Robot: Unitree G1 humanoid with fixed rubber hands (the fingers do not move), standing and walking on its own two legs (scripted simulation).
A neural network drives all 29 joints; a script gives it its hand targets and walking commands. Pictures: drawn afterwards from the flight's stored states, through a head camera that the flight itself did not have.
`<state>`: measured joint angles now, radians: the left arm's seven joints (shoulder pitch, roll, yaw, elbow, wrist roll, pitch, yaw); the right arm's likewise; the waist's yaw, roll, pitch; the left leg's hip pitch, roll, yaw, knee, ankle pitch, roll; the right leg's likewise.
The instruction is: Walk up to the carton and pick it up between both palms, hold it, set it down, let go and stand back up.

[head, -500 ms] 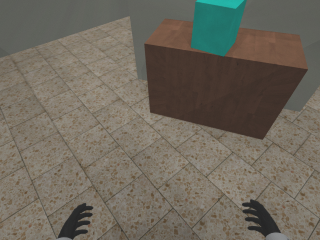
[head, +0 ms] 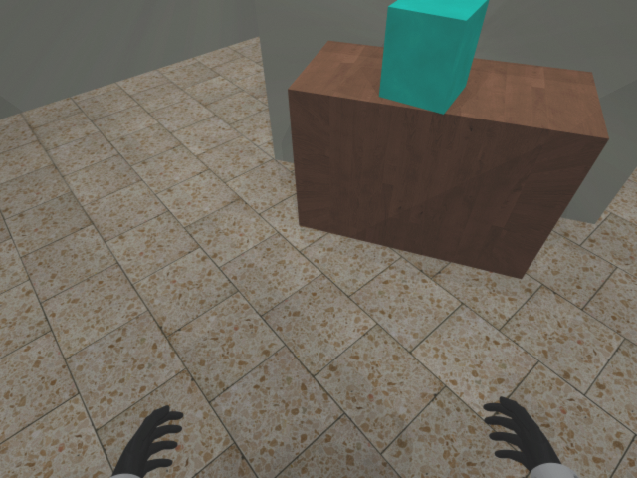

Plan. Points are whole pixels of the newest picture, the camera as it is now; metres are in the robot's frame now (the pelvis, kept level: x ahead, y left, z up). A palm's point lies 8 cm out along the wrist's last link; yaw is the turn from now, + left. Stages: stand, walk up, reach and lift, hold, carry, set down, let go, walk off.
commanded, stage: walk up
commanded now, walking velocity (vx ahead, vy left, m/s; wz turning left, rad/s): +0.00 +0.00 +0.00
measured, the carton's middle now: (430, 50) +1.21 -0.32 +0.00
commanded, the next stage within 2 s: none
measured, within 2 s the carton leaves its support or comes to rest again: neither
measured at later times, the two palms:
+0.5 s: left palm (121, 463) +0.16 +0.28 -0.07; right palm (593, 468) +0.15 -0.31 -0.07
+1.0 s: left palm (101, 392) +0.27 +0.35 -0.10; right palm (529, 437) +0.19 -0.25 -0.07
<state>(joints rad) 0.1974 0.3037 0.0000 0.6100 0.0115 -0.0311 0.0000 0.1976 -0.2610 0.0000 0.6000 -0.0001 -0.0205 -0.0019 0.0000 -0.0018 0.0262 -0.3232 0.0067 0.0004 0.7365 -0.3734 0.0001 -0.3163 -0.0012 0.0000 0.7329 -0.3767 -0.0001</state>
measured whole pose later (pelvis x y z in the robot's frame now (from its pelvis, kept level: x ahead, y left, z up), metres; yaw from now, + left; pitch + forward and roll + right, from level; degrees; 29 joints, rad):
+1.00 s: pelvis +0.12 +0.07 -0.02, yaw -13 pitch -5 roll -1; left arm 0.40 0.46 0.00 0.63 0.01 -0.09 -0.01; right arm 0.25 -0.40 -0.01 0.60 0.00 -0.06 0.05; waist 0.00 -0.01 0.07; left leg -0.41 0.05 0.20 0.87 -0.38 0.09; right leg -0.57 0.00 0.02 1.13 -0.43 -0.01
